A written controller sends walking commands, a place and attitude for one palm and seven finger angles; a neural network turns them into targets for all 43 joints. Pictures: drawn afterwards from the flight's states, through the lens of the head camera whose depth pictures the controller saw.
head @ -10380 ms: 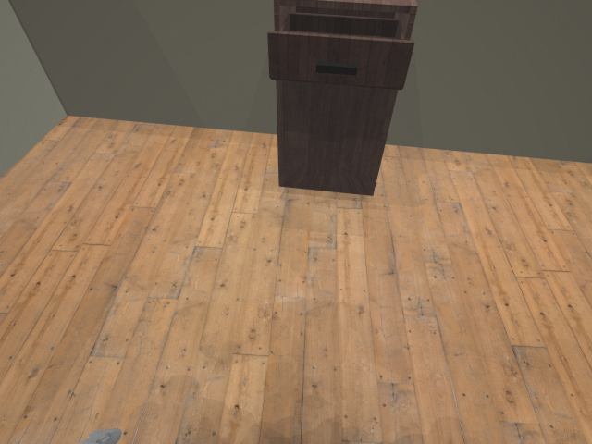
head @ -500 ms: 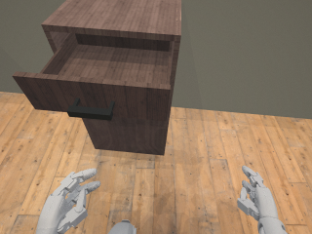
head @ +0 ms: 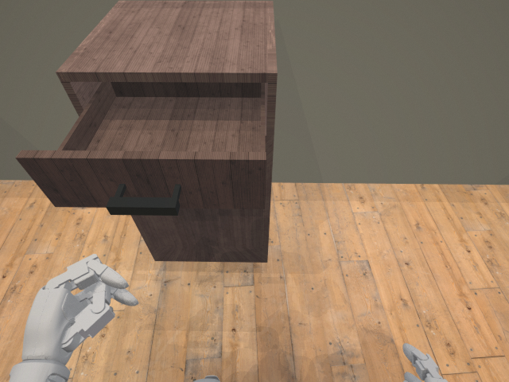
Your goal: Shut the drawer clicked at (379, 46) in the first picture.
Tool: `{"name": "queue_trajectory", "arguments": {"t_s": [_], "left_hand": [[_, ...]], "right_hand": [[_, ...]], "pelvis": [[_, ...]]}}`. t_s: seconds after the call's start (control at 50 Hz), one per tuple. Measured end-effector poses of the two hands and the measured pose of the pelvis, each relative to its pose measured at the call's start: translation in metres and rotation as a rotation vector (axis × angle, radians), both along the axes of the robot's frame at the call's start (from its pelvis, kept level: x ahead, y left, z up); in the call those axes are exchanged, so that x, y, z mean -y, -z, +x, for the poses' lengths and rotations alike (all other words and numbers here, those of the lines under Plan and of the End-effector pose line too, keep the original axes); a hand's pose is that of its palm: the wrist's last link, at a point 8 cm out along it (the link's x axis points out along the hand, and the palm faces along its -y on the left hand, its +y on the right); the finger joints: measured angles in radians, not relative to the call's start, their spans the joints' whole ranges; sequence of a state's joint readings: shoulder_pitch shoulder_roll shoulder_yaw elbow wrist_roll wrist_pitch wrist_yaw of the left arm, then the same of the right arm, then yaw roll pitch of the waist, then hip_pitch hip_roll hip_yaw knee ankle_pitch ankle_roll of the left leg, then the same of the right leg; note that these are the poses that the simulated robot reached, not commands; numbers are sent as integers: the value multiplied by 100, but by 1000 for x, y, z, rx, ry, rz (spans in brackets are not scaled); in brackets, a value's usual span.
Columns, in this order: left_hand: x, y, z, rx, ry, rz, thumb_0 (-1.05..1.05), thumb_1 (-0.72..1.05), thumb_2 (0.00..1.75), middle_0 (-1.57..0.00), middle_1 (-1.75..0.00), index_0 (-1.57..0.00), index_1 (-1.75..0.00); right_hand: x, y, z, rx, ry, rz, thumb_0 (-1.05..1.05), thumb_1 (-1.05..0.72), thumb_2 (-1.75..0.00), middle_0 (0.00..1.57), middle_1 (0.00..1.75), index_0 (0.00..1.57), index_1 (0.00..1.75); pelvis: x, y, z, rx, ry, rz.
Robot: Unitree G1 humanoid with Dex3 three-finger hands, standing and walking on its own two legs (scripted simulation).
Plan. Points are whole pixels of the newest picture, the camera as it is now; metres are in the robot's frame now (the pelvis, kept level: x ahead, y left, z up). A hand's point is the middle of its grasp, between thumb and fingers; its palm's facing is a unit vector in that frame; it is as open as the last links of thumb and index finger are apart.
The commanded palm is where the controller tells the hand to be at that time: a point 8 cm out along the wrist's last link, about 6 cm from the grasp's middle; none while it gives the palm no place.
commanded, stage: raise the hand and make a fist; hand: left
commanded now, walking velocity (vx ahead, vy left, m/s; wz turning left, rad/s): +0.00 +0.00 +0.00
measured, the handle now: (146, 197) +0.42 +0.22 +0.04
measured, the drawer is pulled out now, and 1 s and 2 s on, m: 0.24 0.24 0.24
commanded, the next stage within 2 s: bring the fist close to the handle in 0.96 s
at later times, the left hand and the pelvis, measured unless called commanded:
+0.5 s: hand (125, 296) +0.20 +0.17 +0.12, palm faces -0.02 -1.00 -0.03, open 3.2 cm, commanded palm +0.18 +0.23 +0.14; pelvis +0.00 +0.03 +0.01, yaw +1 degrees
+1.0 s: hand (110, 273) +0.22 +0.18 +0.14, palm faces +0.10 -0.99 -0.08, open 3.3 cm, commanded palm +0.19 +0.23 +0.14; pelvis +0.01 -0.01 +0.02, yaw +1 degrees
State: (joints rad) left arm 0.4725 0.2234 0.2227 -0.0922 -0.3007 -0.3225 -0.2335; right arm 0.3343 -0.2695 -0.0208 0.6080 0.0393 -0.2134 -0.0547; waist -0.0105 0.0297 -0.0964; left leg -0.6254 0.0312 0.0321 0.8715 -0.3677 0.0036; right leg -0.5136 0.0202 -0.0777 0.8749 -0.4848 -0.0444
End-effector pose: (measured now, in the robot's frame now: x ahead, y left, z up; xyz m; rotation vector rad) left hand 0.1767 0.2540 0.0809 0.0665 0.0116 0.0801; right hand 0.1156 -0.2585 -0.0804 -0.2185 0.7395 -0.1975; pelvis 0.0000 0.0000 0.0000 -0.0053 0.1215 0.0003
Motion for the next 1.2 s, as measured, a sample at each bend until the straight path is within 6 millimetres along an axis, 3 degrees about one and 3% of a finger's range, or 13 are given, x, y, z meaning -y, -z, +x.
{"name": "queue_trajectory", "arguments": {"t_s": [0.14, 0.28, 0.38, 0.46, 0.64, 0.82, 1.02, 1.2], "left_hand": [[23, 7, -2, -34, 124, -65, 2, 90, 90, -111, -128, -111, -129], [17, -32, 10, 106, 58, -28, 2, 90, 90, -125, -143, -125, -144], [21, -40, 10, 74, 75, -36, 1, 90, 90, -133, -152, -133, -153], [30, -37, 8, 6, 104, -41, 1, 90, 90, -137, -156, -137, -157], [25, -66, 21, 94, 46, 2, 2, 90, 90, -140, -159, -140, -160], [35, -44, 23, -53, 76, -17, 1, 90, 90, -140, -160, -140, -160], [19, -64, 19, 66, -2, 21, 2, 90, 90, -140, -160, -140, -160], [21, -38, 23, -35, 37, -29, 2, 90, 90, -140, -160, -140, -160]], "right_hand": [[-23, -23, 42, 136, -70, -25, 2, -91, -90, 20, 30, 20, 30], [-71, -43, 79, 253, -174, 45, 1, -91, -90, 20, 30, 20, 30], [-95, -48, 89, 268, -223, 97, 1, -91, -90, 21, 30, 20, 30], [-100, -49, 87, 253, -236, 106, 1, -91, -90, 21, 30, 20, 30], [-80, -39, 65, 174, -209, 89, 1, -90, -90, 21, 30, 20, 30], [-39, -39, 51, 144, -123, 56, 2, -91, -90, 21, 30, 20, 30], [-14, -39, 61, 173, -130, 45, 2, -91, -90, 20, 30, 20, 30], [-12, -39, 74, 191, -130, 39, 1, -91, -90, 20, 30, 20, 30]], "pelvis": [[-18, -2, 0, 7, -15, -16], [-27, -5, 3, 30, -17, -18], [-31, -9, 5, 56, -21, -21], [-31, -12, 4, 73, -23, -19], [-21, -18, 2, 100, -24, -11], [-6, -24, 8, 103, -9, 2], [12, -24, 14, 100, -19, 6], [14, -24, 16, 88, -24, 11]]}}
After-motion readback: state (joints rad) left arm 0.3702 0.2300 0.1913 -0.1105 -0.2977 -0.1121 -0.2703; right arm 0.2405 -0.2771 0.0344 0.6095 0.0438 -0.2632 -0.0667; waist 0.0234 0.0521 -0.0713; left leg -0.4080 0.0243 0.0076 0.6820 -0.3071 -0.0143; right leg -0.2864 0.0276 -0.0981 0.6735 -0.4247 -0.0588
